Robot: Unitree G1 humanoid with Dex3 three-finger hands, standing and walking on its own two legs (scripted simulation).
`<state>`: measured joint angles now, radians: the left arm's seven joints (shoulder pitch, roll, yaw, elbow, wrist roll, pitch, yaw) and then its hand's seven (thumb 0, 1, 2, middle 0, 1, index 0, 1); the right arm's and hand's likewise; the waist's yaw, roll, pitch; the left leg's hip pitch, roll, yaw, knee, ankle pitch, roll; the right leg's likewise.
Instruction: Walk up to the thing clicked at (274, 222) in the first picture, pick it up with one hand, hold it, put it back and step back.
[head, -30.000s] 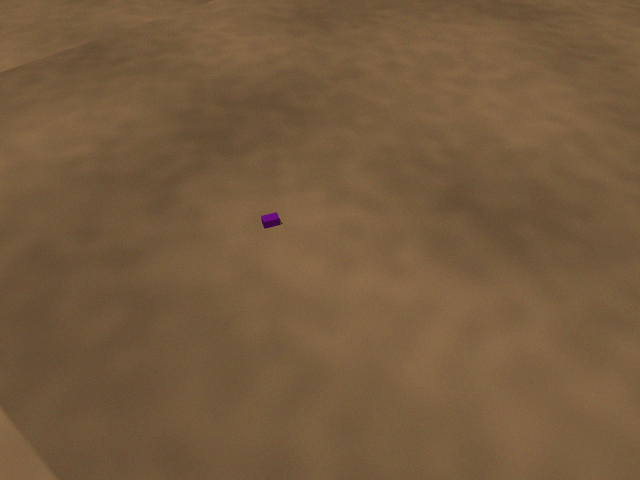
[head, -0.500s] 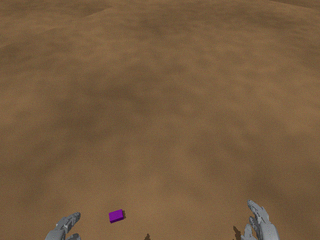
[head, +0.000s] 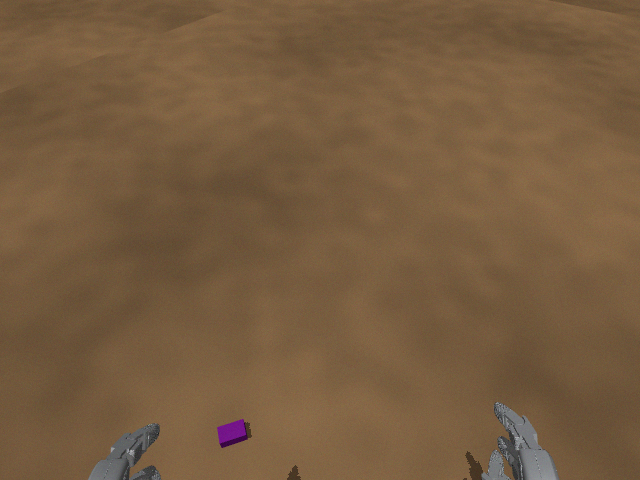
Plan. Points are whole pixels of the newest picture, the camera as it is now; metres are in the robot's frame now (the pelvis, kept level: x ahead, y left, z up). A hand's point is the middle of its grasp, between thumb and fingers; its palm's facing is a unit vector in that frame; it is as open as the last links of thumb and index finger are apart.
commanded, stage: home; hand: left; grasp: from above
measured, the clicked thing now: (232, 433) +0.43 +0.23 -0.70
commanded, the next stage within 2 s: stand in 0.46 s
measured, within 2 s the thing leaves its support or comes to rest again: neither
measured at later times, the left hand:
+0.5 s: hand out of the picture +0.15 +0.17 -0.04, palm faces +0.05 -0.98 -0.20, open 7.4 cm
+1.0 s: hand out of the picture +0.05 +0.24 -0.11, palm faces +0.04 -0.94 -0.33, open 7.4 cm
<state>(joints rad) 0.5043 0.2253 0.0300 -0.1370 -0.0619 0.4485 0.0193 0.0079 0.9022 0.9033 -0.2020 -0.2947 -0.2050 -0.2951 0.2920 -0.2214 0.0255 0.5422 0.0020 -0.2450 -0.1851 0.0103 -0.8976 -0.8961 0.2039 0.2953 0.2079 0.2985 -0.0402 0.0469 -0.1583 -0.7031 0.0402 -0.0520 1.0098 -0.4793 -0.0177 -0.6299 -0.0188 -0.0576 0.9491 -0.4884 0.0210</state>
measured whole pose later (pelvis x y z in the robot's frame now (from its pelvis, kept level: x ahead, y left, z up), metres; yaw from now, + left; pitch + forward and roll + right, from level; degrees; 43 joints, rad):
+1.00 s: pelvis -0.01 +0.01 +0.05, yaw +1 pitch -3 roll +0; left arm 0.24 0.29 0.04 0.93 0.04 0.03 0.03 0.01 0.90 0.90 -0.20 -0.30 -0.21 -0.30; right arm 0.19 -0.29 -0.04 0.98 -0.05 -0.01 -0.02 0.01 -0.90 -0.90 0.20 0.30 0.21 0.30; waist 0.02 0.00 0.05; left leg -0.28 0.00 -0.02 0.61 -0.29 0.00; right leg -0.23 -0.05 -0.04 0.60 -0.32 0.03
